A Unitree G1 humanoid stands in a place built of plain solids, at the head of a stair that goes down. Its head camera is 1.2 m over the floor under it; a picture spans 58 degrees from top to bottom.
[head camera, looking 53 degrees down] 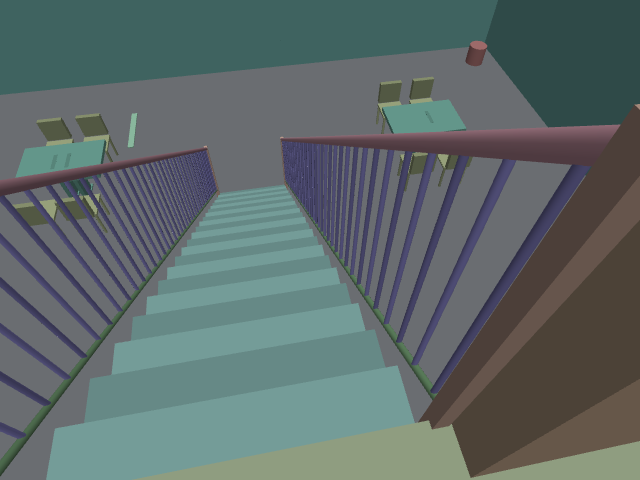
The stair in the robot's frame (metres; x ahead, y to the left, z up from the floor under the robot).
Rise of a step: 0.18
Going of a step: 0.22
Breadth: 1.06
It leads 11 degrees to the left of straight ahead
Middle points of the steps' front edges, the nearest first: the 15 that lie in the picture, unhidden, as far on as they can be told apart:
0.21 0.23 0.00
0.43 0.27 -0.16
0.64 0.31 -0.34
0.85 0.35 -0.52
1.06 0.39 -0.70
1.27 0.43 -0.88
1.49 0.47 -1.05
1.70 0.51 -1.23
1.91 0.54 -1.41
2.12 0.58 -1.59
2.34 0.62 -1.77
2.55 0.66 -1.94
2.76 0.70 -2.12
2.97 0.74 -2.30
3.19 0.78 -2.48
